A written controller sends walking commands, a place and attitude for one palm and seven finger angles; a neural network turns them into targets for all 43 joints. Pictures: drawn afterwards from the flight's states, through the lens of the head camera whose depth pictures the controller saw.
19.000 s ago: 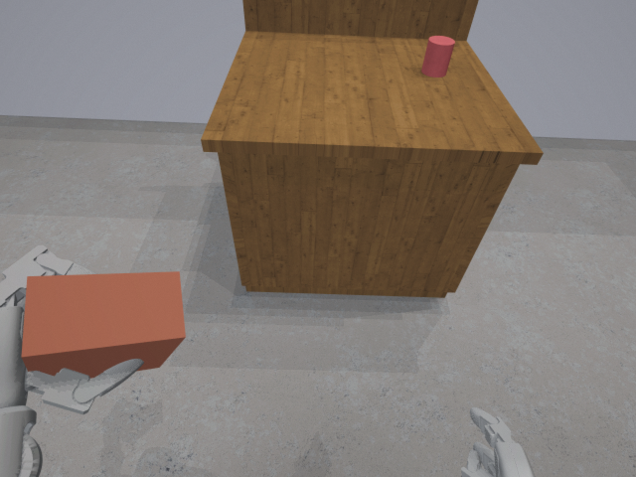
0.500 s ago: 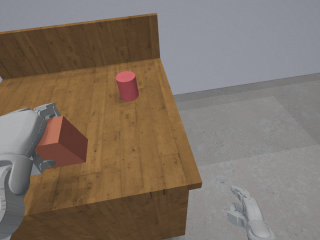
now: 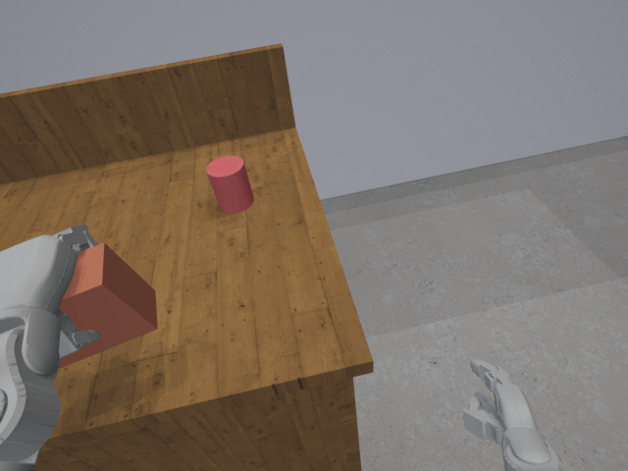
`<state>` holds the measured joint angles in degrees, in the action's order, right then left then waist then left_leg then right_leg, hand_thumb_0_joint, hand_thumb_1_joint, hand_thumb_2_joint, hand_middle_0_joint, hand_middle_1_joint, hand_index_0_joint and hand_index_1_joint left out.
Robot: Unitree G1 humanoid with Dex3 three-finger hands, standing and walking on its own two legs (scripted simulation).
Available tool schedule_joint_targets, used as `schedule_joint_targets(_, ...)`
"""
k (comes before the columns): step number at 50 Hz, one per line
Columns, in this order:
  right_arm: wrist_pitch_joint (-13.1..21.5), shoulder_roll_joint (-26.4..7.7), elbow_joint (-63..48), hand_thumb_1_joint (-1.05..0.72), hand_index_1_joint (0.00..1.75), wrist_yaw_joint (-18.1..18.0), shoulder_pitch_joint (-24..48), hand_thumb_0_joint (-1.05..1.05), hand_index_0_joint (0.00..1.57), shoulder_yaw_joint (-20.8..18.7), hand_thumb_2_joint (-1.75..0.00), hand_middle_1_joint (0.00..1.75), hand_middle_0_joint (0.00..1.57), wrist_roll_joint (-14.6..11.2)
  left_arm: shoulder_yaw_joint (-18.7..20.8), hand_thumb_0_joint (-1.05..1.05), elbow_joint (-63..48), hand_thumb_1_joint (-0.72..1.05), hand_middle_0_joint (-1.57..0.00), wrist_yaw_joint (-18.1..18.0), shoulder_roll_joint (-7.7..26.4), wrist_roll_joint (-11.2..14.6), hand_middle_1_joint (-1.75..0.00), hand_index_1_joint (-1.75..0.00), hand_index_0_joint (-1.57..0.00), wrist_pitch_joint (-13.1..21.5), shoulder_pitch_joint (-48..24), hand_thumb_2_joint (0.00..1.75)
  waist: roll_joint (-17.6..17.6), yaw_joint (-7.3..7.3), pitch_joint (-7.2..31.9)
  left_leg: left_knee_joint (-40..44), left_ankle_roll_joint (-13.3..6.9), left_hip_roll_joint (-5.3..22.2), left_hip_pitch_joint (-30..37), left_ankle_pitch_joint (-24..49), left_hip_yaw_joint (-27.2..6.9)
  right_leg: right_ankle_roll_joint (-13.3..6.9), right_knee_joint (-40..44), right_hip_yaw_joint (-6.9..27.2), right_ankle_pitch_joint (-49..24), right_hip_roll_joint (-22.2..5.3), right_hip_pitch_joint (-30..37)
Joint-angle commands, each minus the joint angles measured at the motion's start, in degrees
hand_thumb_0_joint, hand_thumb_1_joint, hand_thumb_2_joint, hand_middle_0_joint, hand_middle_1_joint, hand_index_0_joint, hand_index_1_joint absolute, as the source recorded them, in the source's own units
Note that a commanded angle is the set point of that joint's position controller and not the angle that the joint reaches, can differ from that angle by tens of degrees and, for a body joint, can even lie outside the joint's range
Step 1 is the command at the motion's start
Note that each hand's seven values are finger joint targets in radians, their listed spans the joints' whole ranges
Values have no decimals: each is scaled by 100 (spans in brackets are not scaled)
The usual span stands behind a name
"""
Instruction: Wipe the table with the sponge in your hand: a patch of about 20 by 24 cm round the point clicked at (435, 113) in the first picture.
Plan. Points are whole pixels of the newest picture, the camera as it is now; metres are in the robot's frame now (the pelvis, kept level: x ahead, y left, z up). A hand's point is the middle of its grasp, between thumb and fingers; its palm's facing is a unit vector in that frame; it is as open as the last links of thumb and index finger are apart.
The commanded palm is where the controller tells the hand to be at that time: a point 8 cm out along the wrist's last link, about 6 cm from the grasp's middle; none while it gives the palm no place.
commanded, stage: move the sponge above the wiping area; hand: left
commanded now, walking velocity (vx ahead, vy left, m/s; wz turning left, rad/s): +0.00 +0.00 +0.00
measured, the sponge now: (89, 315) +0.24 +0.32 +0.12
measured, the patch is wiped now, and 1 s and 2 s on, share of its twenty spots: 0.00 0.00 0.00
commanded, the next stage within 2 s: none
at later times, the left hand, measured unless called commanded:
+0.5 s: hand (116, 339) +0.22 +0.29 +0.09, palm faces -0.04 -0.19 -0.98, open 10.1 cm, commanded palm +0.20 +0.28 +0.19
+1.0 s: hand (142, 338) +0.23 +0.27 +0.08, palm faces -0.08 -0.09 -0.99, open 10.0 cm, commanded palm +0.22 +0.28 +0.18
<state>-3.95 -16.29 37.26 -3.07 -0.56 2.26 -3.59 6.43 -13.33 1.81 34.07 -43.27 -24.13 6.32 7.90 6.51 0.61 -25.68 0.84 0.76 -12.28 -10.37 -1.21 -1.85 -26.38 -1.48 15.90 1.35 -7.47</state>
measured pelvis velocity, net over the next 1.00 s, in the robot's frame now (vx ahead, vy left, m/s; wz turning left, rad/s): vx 0.00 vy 0.02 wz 0.00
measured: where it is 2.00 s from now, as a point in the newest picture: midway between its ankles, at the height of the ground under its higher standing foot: outside the picture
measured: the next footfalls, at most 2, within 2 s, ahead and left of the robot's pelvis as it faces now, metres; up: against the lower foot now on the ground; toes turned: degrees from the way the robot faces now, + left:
none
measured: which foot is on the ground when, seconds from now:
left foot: down 0.00-1.00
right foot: down 0.00-1.00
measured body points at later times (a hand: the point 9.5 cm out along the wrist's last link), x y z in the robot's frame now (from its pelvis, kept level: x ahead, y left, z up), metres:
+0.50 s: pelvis +0.00 +0.02 +0.00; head +0.00 -0.04 +0.45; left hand +0.22 +0.29 +0.15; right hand +0.26 -0.19 -0.08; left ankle +0.04 +0.13 -0.74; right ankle -0.01 -0.10 -0.74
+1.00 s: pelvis +0.00 +0.02 +0.00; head +0.00 -0.02 +0.45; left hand +0.23 +0.27 +0.13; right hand +0.25 -0.19 -0.08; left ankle +0.04 +0.13 -0.74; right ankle -0.01 -0.10 -0.74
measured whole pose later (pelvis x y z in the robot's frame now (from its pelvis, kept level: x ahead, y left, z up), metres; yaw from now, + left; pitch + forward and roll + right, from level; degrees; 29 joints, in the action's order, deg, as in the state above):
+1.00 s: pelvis +0.00 +0.02 +0.00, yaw +0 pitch -3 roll +0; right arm -3.4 -15.8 37.2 -4.2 -0.5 1.9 -1.5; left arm -9.8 -10.7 3.7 29.5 -52.2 -18.2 5.9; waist 6.0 7.5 -1.6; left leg -25.7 -0.6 -0.6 -12.9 -9.9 -0.7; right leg -0.7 -26.5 -1.0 15.6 0.0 -8.1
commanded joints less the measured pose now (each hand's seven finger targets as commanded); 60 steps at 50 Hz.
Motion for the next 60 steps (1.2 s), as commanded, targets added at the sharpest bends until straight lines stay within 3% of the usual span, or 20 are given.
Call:
schedule_joint_targets(1, 479, -454, -1279, -90, 30, -68, 1354, 0, 20, -123, -90, 30, 20, -17, -448, 0, -1271, 10, -120, 389, 599, -151, -160, -160, -120, 190, -474, 130, -849, -147, 575, 85, -384, -245, 382, 474, 71, 42, 592, 416, -849, -173, -355)
schedule_joint_targets(5, 530, -448, -1227, -90, 30, -126, 1378, 0, 20, -135, -90, 30, 20, 245, 1105, 0, -2629, 10, -120, 166, 2595, -898, -160, -160, -120, 793, -1275, 130, -312, 154, 1607, -104, -418, -337, 870, 1135, -76, -111, 381, 775, -1395, -117, 126)
schedule_joint_targets(6, 555, -319, -1243, -90, 30, -148, 1191, 0, 20, -142, -90, 30, 20, 284, 1063, 0, -2684, 10, -120, 6, 2362, -962, -160, -160, -120, 972, -1367, 130, -244, 144, 1845, -191, -428, -340, 957, 1402, -3, -128, 298, 568, -1625, -143, 252)
schedule_joint_targets(9, 453, -335, -1027, -90, 30, -114, 781, 0, 20, -274, -90, 30, 20, 260, 1372, 0, -1815, 10, -120, -516, 2148, -843, -160, -160, -120, 1146, -1011, 130, -191, 131, 1388, -151, -307, -255, 950, 1523, -63, -249, 501, 717, -1639, -73, 6)
schedule_joint_targets(12, 343, -367, -910, -90, 30, 5, 890, 0, 20, -336, -90, 30, 20, 103, 1242, 0, -1103, 10, -120, -796, 1606, -422, -160, -160, -120, 773, -892, 130, -254, 161, 1017, -28, -210, -143, 707, 1286, -50, -204, 529, 622, -1422, -96, -85)
schedule_joint_targets(15, 270, -492, -890, -90, 30, 63, 1320, 0, 20, -282, -90, 30, 20, 15, 832, 0, -427, 10, -120, -534, 1070, -130, -160, -160, -120, 201, -17, 130, -399, 163, 357, 153, -188, -162, 346, 987, 8, -114, 561, 543, -1308, -101, -218)
schedule_joint_targets(20, 399, -393, -1271, -90, 30, 19, 1522, 0, 20, -142, -90, 30, 20, -92, -559, 0, -1293, 10, -120, 175, 136, -12, -160, -160, -120, 20, 5, 130, -774, -141, 318, 205, -316, -165, 371, 644, 11, 6, 556, 334, -1062, -118, -430)
schedule_joint_targets(23, 542, -433, -1302, -90, 30, -79, 1170, 0, 20, -182, -90, 30, 20, 78, -496, 0, -1912, 10, -120, 205, 719, -435, -160, -160, -120, 388, -924, 130, -792, -168, 840, 220, -416, -190, 577, 540, -47, 16, 505, 258, -744, -125, -377)
schedule_joint_targets(25, 604, -398, -1229, -90, 30, -127, 1276, 0, 20, -149, -90, 30, 20, 211, 183, 0, -2516, 10, -120, -16, 1676, -976, -160, -160, -120, 712, -1736, 130, -347, -10, 1343, 168, -410, -194, 924, 774, -180, -120, 447, 498, -777, 3, -223)
schedule_joint_targets(27, 620, -325, -1091, -90, 30, -149, 879, 0, 20, -220, -90, 30, 20, 326, 579, 0, -2415, 10, -120, -397, 1864, -1351, -160, -160, -120, 1034, -1647, 130, -137, 81, 1846, 41, -362, -126, 1151, 1365, -198, -223, 335, 399, -1033, 16, -40)
schedule_joint_targets(30, 431, -359, -845, -90, 30, -52, 884, 0, 20, -285, -90, 30, 20, 285, 940, 0, -1692, 10, -120, -866, 1788, -1295, -160, -160, -120, 941, -1420, 130, 247, 162, 1474, 121, -244, -107, 1035, 1412, -305, -394, 446, 629, -1051, 145, -73)
schedule_joint_targets(31, 388, -271, -879, -90, 30, -4, 930, 0, 20, -258, -90, 30, 20, 231, 549, 0, -1448, 10, -120, -951, 1246, -1131, -160, -160, -120, 834, -1650, 130, 91, 102, 1405, 140, -207, -78, 963, 1396, -249, -337, 432, 397, -1020, 54, -141)
schedule_joint_targets(33, 275, -340, -789, -90, 30, 56, 1080, 0, 20, -280, -90, 30, 20, 115, 487, 0, -725, 10, -120, -1005, 990, -751, -160, -160, -120, 500, -1471, 130, -128, 108, 1066, 250, -128, -56, 710, 1110, -188, -252, 516, 327, -907, -7, -247)
schedule_joint_targets(35, 212, -396, -810, -90, 30, 86, 1428, 0, 20, -243, -90, 30, 20, 42, 442, 0, -348, 10, -120, -807, 776, -440, -160, -160, -120, 153, -655, 130, -203, 199, 627, 397, -125, -96, 502, 867, -121, -226, 576, 362, -853, 1, -165)
schedule_joint_targets(40, 190, -401, -1144, -90, 30, 82, 1629, 0, 20, -114, -90, 30, 20, -68, -799, 0, -695, 10, -120, -42, -114, -303, -160, -160, -120, -234, -313, 130, -593, -60, 437, 433, -239, -123, 382, 543, -61, -113, 605, 254, -815, -47, -275)
schedule_joint_targets(44, 270, -445, -1152, -90, 30, -32, 1278, 0, 20, -144, -90, 30, 20, 77, -554, 0, -1229, 10, -120, 94, 768, -789, -160, -160, -120, 127, -1566, 130, -802, -162, 922, 383, -362, -173, 552, 318, -110, -68, 553, 250, -435, -73, -273)
schedule_joint_targets(47, 386, -375, -992, -90, 30, -167, 1109, 0, 20, -174, -90, 30, 20, 227, 156, 0, -1473, 10, -120, -243, 1687, -1443, -160, -160, -120, 699, -2714, 130, -259, -54, 1503, 233, -368, -178, 942, 553, -177, -207, 477, 363, -424, 35, -165)
schedule_joint_targets(50, 409, -361, -816, -90, 30, -211, 1009, 0, 20, -236, -90, 30, 20, 241, 468, 0, -1232, 10, -120, -680, 1670, -1408, -160, -160, -120, 1035, -2524, 130, 245, 30, 1459, 267, -296, -186, 1105, 688, -268, -353, 574, 540, -568, 151, -162)
schedule_joint_targets(54, 336, -354, -633, -90, 30, -126, 1046, 0, 20, -287, -90, 30, 20, 83, 198, 0, 83, 10, -120, -881, 959, -864, -160, -160, -120, 743, -2191, 130, -73, -12, 950, 326, -202, -148, 781, 674, -140, -242, 680, 306, -634, 8, -318)
schedule_joint_targets(60, 164, -502, -875, -90, 30, -8, 1427, 0, 20, -187, -90, 30, 20, -71, -788, 0, 710, 10, -120, -141, 167, -650, -160, -160, -120, -166, -1366, 130, -646, -91, 408, 477, -234, -223, 285, 326, -31, -143, 696, 331, -536, -38, -296)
